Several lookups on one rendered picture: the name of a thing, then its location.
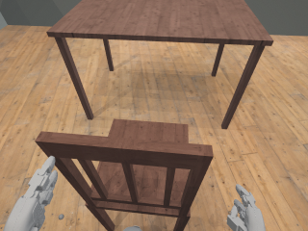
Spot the right robot hand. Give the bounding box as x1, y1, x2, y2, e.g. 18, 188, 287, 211
226, 184, 266, 231

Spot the left robot hand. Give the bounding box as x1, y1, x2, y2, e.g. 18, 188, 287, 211
3, 156, 58, 231

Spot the table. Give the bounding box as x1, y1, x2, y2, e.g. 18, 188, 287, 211
46, 0, 274, 130

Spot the chair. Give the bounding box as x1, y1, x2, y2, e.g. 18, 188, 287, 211
35, 118, 214, 231

